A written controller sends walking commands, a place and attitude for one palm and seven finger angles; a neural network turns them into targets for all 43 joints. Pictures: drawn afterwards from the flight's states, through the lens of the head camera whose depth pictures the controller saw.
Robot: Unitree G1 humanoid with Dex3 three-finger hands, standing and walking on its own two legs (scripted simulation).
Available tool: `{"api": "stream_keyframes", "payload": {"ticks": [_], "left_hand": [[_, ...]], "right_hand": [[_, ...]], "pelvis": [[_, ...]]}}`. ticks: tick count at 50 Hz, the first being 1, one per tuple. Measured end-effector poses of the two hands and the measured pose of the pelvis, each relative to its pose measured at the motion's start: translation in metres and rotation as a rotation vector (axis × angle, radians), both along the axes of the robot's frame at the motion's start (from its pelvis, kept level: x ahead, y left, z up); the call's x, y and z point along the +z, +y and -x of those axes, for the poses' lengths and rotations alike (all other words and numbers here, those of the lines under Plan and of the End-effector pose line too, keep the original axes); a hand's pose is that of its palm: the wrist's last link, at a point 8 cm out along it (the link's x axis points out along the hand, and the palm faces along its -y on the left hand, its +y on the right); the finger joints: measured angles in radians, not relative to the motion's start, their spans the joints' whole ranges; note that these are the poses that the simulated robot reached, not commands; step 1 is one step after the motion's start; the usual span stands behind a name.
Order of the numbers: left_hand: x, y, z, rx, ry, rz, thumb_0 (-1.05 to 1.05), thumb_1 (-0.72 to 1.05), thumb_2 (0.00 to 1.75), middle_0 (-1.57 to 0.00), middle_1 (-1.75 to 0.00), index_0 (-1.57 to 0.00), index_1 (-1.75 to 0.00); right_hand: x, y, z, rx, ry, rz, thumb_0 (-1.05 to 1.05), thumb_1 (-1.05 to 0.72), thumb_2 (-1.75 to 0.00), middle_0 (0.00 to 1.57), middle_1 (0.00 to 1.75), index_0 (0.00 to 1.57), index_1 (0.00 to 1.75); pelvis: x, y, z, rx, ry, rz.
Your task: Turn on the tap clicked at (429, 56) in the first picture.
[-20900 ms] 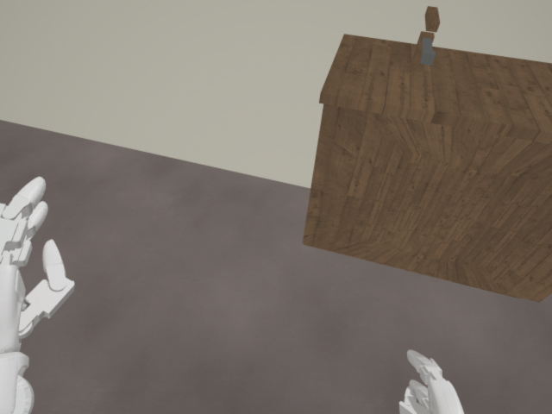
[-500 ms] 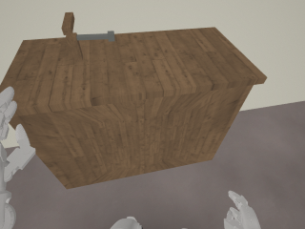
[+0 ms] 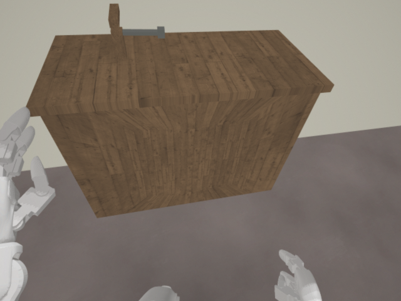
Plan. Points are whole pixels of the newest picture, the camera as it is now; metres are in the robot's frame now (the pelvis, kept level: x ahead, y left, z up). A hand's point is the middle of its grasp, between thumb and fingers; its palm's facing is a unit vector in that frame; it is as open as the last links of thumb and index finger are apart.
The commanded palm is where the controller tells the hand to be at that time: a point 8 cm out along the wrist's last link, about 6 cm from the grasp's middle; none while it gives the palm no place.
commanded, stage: stop stepping back and stand still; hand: left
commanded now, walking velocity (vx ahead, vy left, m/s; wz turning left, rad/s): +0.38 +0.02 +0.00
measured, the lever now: (161, 32) +0.87 +0.26 +0.13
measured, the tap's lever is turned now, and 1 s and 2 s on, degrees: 86 86 86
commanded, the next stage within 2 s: stand and check the lever's angle in 0.66 s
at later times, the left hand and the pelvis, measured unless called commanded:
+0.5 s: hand (35, 258) +0.12 +0.23 +0.16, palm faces +0.41 -0.82 -0.39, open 7.4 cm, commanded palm +0.07 +0.26 +0.18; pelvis -0.10 -0.01 +0.00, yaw -3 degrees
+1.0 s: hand (41, 231) +0.16 +0.24 +0.16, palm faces +0.38 -0.85 -0.35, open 7.4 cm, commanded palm +0.10 +0.28 +0.18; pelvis -0.07 +0.01 +0.00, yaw -3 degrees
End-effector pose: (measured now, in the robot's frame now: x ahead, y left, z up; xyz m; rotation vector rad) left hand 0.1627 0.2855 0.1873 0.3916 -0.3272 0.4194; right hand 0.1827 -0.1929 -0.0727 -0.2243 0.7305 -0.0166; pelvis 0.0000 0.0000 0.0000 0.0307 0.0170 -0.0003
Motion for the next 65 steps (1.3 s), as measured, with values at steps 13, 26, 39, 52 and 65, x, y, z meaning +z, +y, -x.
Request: {"api": "stream_keyframes", "payload": {"ticks": [13,26,39,52,65], "left_hand": [[-0.01,0.006,0.041,-0.082,0.085,-0.022,0.02,0.89,0.9,-0.21,-0.31,-0.21,-0.3],[-0.011,-0.024,0.08,-0.01,0.113,-0.04,0.01,0.89,0.9,-0.21,-0.31,-0.21,-0.3],[0.002,-0.023,0.064,-0.08,0.042,-0.069,0.01,0.88,0.9,-0.22,-0.31,-0.22,-0.3],[-0.012,-0.007,0.044,-0.062,0.093,-0.017,0.02,0.89,0.9,-0.21,-0.31,-0.21,-0.3],[-0.014,0.011,0.05,-0.048,0.133,-0.018,0.01,0.89,0.9,-0.21,-0.31,-0.21,-0.3]], "right_hand": [[0.017,-0.035,0.11,-0.184,-0.064,0.08,0.01,-0.91,-0.9,0.2,0.3,0.2,0.3],[-0.027,-0.06,0.167,-0.189,0.071,0.014,0.01,-0.91,-0.9,0.2,0.3,0.2,0.3],[-0.004,-0.08,0.147,-0.24,-0.028,0.093,0.01,-0.91,-0.9,0.2,0.3,0.2,0.3],[0.0,-0.024,0.09,-0.127,-0.076,0.008,0.01,-0.91,-0.9,0.2,0.3,0.2,0.3],[0.005,-0.009,0.093,-0.123,-0.064,0.007,0.01,-0.91,-0.9,0.2,0.3,0.2,0.3]], "pelvis": [[0.002,0.017,0.066,-0.037,-0.034,0.034],[-0.002,-0.013,0.101,-0.049,-0.054,0.02],[-0.003,-0.004,0.085,-0.039,-0.038,0.028],[-0.003,0.012,0.072,-0.047,-0.031,0.04],[0.001,0.023,0.075,-0.052,-0.022,0.047]]}}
